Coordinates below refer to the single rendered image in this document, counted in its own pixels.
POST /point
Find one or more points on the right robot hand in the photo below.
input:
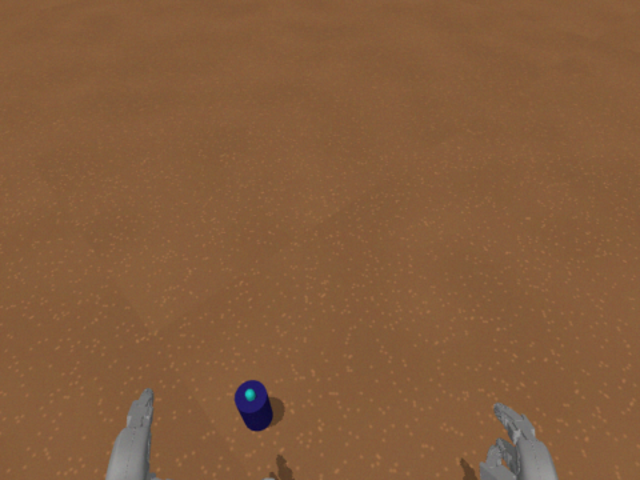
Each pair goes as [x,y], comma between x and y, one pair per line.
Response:
[530,459]

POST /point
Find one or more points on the bottle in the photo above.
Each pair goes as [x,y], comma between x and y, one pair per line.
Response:
[252,401]

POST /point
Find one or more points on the left robot hand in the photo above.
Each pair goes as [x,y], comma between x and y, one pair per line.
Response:
[130,455]

